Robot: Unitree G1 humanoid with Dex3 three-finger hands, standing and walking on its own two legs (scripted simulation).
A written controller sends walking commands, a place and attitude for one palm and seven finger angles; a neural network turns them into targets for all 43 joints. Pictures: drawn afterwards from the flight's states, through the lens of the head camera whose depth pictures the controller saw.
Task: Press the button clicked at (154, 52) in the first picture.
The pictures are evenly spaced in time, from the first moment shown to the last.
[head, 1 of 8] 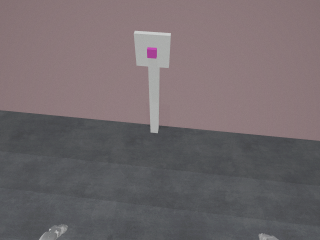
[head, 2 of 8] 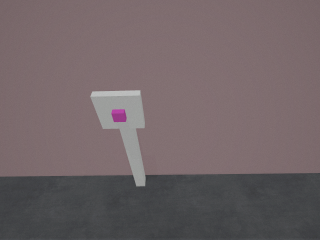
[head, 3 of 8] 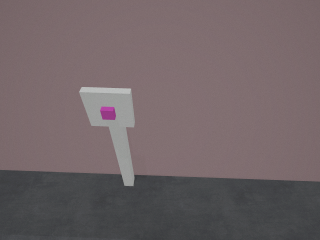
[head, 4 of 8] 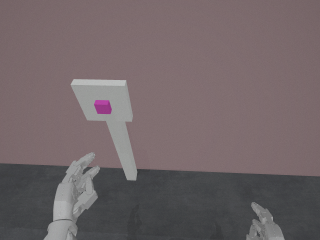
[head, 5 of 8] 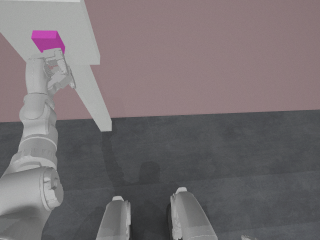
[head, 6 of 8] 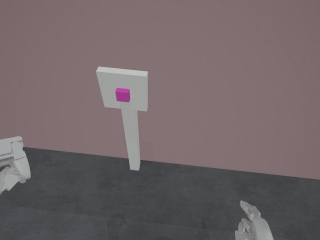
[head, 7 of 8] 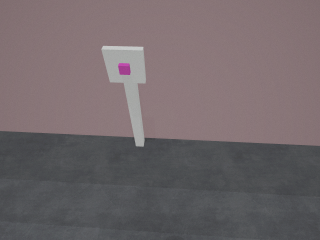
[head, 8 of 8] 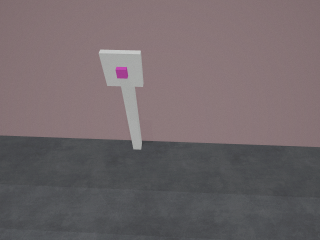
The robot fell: no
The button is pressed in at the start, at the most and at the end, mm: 0 9 0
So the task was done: yes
